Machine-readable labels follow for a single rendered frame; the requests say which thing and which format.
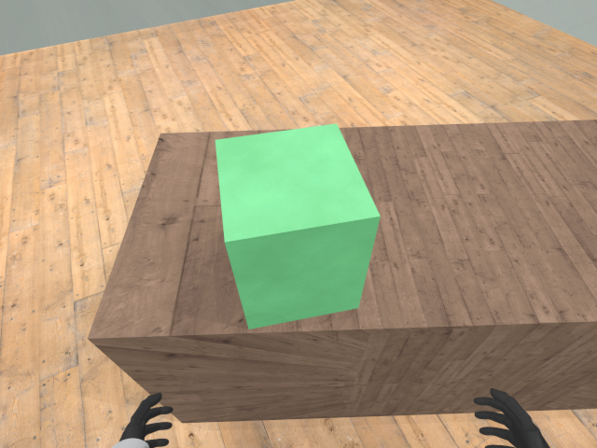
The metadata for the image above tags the robot right hand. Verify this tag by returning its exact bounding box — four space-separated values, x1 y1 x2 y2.
474 388 550 448

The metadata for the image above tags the pedestal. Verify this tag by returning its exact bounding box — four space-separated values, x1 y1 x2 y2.
88 119 597 423

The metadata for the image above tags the robot left hand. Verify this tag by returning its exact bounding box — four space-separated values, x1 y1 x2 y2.
119 393 173 448

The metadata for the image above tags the carton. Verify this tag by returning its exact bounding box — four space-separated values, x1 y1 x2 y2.
215 123 381 329

